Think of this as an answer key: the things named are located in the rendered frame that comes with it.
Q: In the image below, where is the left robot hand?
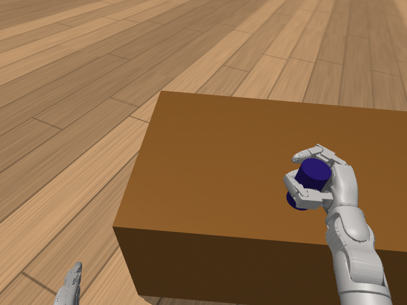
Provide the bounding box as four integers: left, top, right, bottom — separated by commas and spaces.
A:
53, 262, 82, 305

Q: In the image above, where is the can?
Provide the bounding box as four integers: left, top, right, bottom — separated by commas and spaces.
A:
286, 158, 331, 210

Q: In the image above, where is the right robot hand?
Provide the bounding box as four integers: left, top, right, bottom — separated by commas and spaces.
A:
283, 144, 359, 215

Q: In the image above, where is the right robot arm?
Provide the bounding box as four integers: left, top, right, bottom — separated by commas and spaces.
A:
325, 205, 392, 305

